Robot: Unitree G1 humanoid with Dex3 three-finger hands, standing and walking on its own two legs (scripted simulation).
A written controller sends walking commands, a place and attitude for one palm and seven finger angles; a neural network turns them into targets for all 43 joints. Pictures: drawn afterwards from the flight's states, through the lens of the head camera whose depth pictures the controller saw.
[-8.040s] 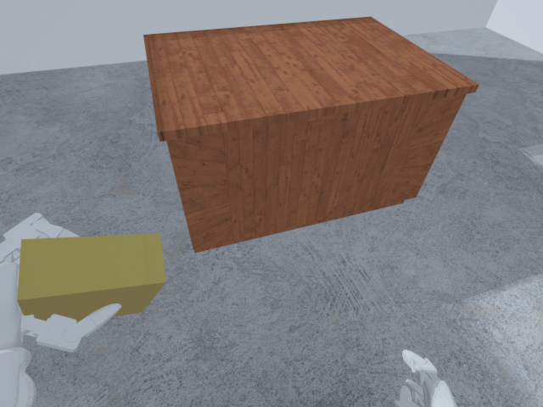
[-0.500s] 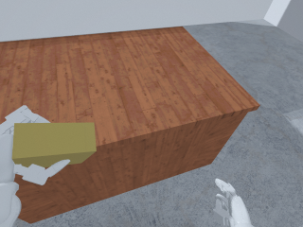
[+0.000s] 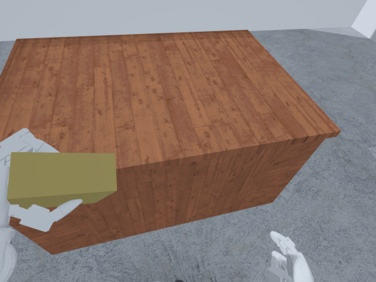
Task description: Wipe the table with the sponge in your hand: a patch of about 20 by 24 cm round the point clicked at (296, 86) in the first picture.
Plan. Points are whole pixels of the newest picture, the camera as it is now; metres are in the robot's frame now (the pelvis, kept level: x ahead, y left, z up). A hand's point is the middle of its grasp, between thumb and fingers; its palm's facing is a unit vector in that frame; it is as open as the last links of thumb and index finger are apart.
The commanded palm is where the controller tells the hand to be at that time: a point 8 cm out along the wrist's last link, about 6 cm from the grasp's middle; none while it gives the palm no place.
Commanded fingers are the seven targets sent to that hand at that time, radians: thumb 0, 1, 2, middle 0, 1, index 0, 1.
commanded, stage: come to a stop and stand still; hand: left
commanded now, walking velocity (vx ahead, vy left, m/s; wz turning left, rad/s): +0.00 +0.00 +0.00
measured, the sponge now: (77, 182) +0.23 +0.21 +0.14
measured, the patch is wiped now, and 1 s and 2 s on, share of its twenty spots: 0.00 0.00 0.00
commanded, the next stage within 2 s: look again from close up in 0.22 s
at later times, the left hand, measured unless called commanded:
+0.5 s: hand (9, 178) +0.21 +0.29 +0.17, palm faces +0.35 -0.83 -0.43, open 9.7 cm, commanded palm +0.14 +0.33 +0.18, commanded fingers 0.00 0.10 1.30 -1.20 -1.60 -1.20 -1.60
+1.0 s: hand (24, 167) +0.23 +0.28 +0.18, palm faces +0.35 -0.85 -0.40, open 9.6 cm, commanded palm +0.17 +0.32 +0.18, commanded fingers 0.00 0.10 1.30 -1.20 -1.60 -1.20 -1.60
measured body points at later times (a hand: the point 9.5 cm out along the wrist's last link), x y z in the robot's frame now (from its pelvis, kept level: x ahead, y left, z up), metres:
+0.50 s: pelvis -0.03 +0.06 -0.01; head -0.01 +0.07 +0.44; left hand +0.18 +0.33 +0.19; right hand +0.12 -0.16 -0.09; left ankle -0.02 +0.18 -0.74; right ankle +0.00 -0.03 -0.72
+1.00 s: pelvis -0.01 +0.05 -0.01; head +0.00 +0.06 +0.44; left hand +0.20 +0.32 +0.20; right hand +0.14 -0.17 -0.09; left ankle -0.01 +0.19 -0.74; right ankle +0.00 -0.02 -0.74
